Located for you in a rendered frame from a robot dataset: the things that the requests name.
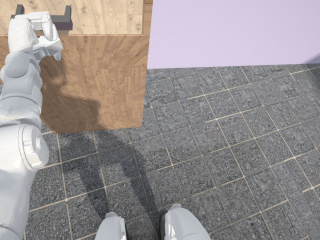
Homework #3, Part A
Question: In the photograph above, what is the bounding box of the cabinet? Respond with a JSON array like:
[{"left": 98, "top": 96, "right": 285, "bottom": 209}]
[{"left": 0, "top": 0, "right": 153, "bottom": 134}]

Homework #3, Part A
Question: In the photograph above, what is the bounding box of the handle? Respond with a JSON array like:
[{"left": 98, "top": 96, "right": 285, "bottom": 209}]
[{"left": 10, "top": 4, "right": 73, "bottom": 31}]

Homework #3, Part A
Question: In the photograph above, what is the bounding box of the robot left hand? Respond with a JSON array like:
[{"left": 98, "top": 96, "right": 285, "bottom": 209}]
[{"left": 8, "top": 11, "right": 63, "bottom": 64}]

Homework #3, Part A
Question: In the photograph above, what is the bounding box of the robot shin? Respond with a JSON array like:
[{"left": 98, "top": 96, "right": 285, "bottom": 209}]
[
  {"left": 164, "top": 203, "right": 182, "bottom": 240},
  {"left": 105, "top": 212, "right": 118, "bottom": 219}
]

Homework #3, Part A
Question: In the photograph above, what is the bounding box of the left robot shin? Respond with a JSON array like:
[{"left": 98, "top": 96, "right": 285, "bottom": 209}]
[{"left": 105, "top": 212, "right": 118, "bottom": 219}]

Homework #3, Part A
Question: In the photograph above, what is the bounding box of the drawer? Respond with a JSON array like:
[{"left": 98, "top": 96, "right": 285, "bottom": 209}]
[{"left": 0, "top": 0, "right": 143, "bottom": 35}]

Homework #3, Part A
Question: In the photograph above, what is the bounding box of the robot left upper arm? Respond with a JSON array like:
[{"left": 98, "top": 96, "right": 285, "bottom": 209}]
[{"left": 0, "top": 123, "right": 49, "bottom": 240}]

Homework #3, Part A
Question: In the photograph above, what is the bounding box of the left robot forearm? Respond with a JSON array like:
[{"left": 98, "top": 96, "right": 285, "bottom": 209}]
[{"left": 0, "top": 52, "right": 43, "bottom": 132}]

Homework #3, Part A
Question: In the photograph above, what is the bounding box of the right robot shin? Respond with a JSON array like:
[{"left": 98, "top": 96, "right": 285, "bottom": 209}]
[{"left": 164, "top": 203, "right": 182, "bottom": 240}]

